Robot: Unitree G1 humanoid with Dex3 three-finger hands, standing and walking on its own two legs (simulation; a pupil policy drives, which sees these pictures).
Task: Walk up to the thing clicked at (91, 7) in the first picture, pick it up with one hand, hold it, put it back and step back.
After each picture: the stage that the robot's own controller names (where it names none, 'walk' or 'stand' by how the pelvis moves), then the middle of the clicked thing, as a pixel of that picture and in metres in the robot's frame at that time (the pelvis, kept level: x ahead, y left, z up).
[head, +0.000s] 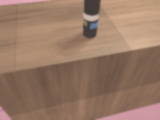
stand; (91, 11) +0.67 -0.05 +0.12
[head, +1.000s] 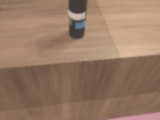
rise first; (77, 8) +0.60 +0.04 +0.15
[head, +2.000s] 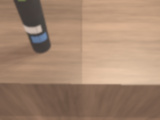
rise first; (33, 20) +0.49 +0.17 +0.16
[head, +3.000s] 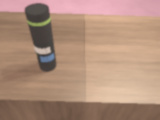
stand; (43, 41) +0.46 +0.14 +0.12
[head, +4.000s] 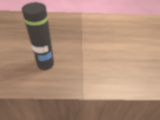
stand; (40, 40) +0.47 +0.15 +0.12
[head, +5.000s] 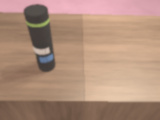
stand; (42, 42) +0.47 +0.15 +0.12
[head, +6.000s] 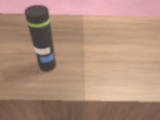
stand; (43, 42) +0.47 +0.15 +0.12
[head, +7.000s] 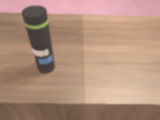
stand; (41, 44) +0.46 +0.15 +0.12
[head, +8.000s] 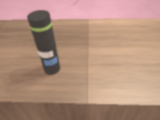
rise first; (46, 46) +0.46 +0.15 +0.12
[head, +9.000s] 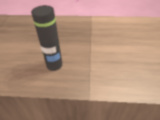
go down; (49, 42) +0.47 +0.15 +0.12
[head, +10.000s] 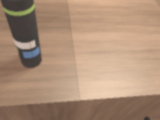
go down; (25, 33) +0.45 +0.14 +0.14
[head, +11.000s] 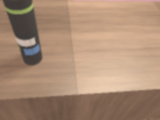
approach; (26, 32) +0.47 +0.15 +0.14
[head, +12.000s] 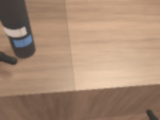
close in; (15, 20) +0.47 +0.16 +0.17
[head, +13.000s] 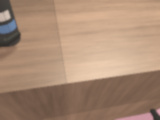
lift; out of the picture +0.52 +0.17 +0.18
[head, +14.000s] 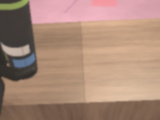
lift; (17, 36) +0.31 +0.14 +0.30
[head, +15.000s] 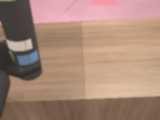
lift; (20, 34) +0.34 +0.15 +0.28
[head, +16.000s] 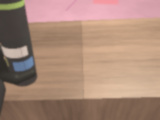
hold; (16, 41) +0.33 +0.16 +0.26
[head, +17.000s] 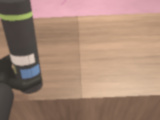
hold; (23, 49) +0.35 +0.15 +0.22
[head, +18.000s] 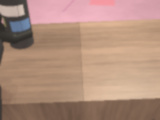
crouch; (12, 1) +0.41 +0.17 +0.33
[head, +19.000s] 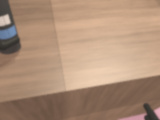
lower; out of the picture +0.52 +0.17 +0.16
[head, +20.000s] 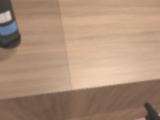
lower; out of the picture +0.50 +0.18 +0.18
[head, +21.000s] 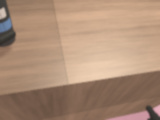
lower; out of the picture +0.51 +0.18 +0.19
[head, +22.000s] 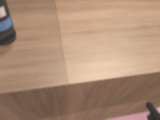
lower; out of the picture +0.51 +0.18 +0.19
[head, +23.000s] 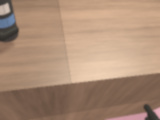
loosen; out of the picture +0.52 +0.17 +0.19
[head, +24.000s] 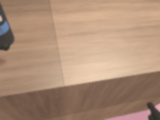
withdraw; out of the picture +0.50 +0.18 +0.18
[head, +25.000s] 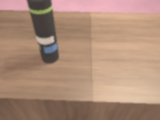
sink last; (45, 32) +0.48 +0.15 +0.16
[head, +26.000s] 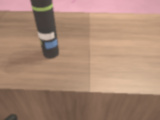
stand; (46, 28) +0.52 +0.16 +0.16
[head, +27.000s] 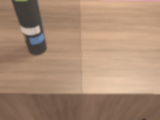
stand; (30, 21) +0.50 +0.17 +0.17
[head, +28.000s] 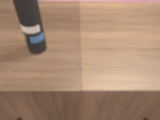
stand; (30, 20) +0.50 +0.18 +0.18
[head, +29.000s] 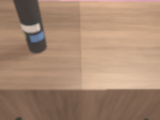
stand; (30, 19) +0.51 +0.18 +0.18
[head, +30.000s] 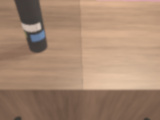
stand; (31, 18) +0.51 +0.17 +0.18
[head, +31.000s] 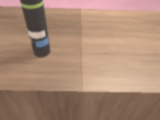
stand; (37, 26) +0.52 +0.17 +0.15
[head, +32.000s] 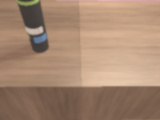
walk; (34, 22) +0.53 +0.17 +0.13
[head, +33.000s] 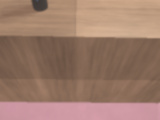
walk; out of the picture +0.73 +0.20 +0.14
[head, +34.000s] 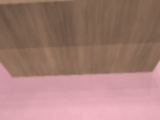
walk; out of the picture +1.03 +0.27 +0.14
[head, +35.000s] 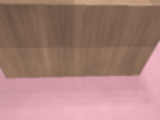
stand; out of the picture +1.13 +0.21 +0.13
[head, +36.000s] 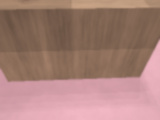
stand; out of the picture +1.13 +0.21 +0.12
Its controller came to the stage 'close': yes
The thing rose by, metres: 0.21
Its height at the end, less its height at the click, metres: +0.00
